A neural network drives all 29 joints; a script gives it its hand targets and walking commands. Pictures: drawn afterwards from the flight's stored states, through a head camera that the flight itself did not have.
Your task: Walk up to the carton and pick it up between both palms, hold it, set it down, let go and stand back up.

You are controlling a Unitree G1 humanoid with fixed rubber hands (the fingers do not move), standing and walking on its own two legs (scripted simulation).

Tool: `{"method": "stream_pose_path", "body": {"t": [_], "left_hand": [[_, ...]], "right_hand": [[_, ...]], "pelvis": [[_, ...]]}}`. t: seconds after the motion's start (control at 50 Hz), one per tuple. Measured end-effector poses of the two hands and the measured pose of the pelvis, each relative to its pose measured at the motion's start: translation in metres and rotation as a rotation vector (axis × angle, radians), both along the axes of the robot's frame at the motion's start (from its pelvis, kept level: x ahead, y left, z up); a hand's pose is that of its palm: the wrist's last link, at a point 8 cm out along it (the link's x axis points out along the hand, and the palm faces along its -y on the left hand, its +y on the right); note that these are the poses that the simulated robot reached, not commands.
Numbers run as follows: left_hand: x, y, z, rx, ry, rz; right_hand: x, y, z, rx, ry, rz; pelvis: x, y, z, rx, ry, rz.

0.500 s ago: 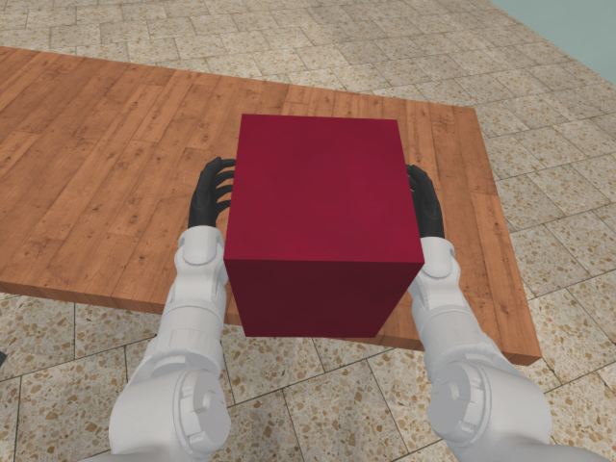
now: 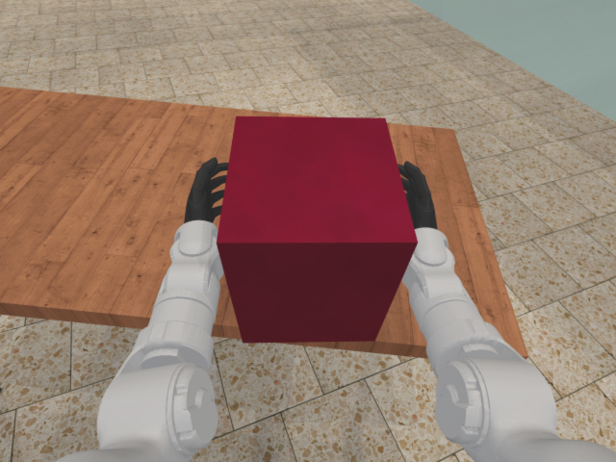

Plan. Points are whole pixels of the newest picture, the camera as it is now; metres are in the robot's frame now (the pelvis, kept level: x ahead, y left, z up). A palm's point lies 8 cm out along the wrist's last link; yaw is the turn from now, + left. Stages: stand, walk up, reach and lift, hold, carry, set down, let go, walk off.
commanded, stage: reach and lift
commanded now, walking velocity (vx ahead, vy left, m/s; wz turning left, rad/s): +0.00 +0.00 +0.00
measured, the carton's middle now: (310, 236) +0.41 +0.01 +0.08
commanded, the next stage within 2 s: hold in 1.98 s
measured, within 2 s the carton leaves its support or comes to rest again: neither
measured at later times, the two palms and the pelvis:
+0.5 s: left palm (186, 193) +0.39 +0.17 +0.17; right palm (428, 203) +0.38 -0.12 +0.17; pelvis -0.01 +0.02 +0.00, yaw +1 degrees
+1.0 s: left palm (196, 175) +0.38 +0.15 +0.21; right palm (457, 185) +0.38 -0.14 +0.21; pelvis -0.01 +0.00 +0.00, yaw +1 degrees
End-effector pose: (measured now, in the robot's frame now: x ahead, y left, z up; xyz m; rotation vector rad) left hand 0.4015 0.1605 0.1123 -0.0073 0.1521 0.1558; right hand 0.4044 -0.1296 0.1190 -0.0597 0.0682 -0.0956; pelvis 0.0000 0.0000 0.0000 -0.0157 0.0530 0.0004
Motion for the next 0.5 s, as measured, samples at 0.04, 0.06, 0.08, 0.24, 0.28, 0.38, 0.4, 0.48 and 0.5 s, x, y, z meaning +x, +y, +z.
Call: {"method": "stream_pose_path", "body": {"t": [0.04,0.06,0.08,0.24,0.28,0.38,0.4,0.48,0.5], "left_hand": [[0.0,0.0,0.005,-0.001,0.0,-0.002],[-0.001,0.0,0.008,-0.002,0.001,-0.003],[-0.001,0.0,0.011,-0.002,0.001,-0.003],[-0.005,0.002,0.034,0.0,0.007,-0.013],[-0.007,0.003,0.039,0.003,0.007,-0.015],[-0.011,0.006,0.048,0.011,0.013,-0.021],[-0.011,0.006,0.049,0.013,0.015,-0.022],[-0.014,0.007,0.055,0.02,0.02,-0.024],[-0.015,0.007,0.057,0.021,0.018,-0.024]], "right_hand": [[-0.001,0.0,0.006,0.008,0.001,-0.002],[-0.001,0.0,0.009,0.012,0.002,-0.004],[-0.002,0.0,0.011,0.015,0.003,-0.005],[-0.009,0.002,0.034,0.03,0.009,-0.015],[-0.01,0.003,0.039,0.03,0.01,-0.017],[-0.015,0.005,0.047,0.031,0.016,-0.022],[-0.016,0.006,0.048,0.032,0.018,-0.022],[-0.02,0.007,0.051,0.041,0.022,-0.024],[-0.021,0.007,0.052,0.047,0.021,-0.025]], "pelvis": [[0.0,0.0,0.0,0.0,-0.017,0.002],[0.0,0.001,0.0,-0.001,-0.025,0.003],[0.0,0.001,0.0,-0.001,-0.034,0.004],[0.0,0.005,0.0,-0.003,-0.098,0.016],[-0.001,0.007,0.0,-0.003,-0.11,0.019],[-0.004,0.011,-0.001,-0.004,-0.132,0.022],[-0.004,0.012,-0.001,-0.004,-0.135,0.023],[-0.007,0.015,-0.001,-0.005,-0.143,0.024],[-0.007,0.016,-0.001,-0.006,-0.143,0.023]]}}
